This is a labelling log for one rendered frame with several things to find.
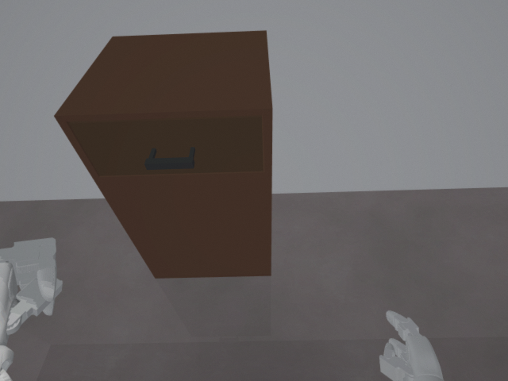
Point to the cabinet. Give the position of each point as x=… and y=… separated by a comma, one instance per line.
x=190, y=225

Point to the drawer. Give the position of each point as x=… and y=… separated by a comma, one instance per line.
x=222, y=144

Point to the handle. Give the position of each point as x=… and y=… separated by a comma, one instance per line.
x=153, y=163

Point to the robot right hand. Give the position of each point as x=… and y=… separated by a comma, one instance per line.
x=414, y=359

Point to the robot left hand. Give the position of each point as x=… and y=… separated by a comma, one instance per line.
x=32, y=266

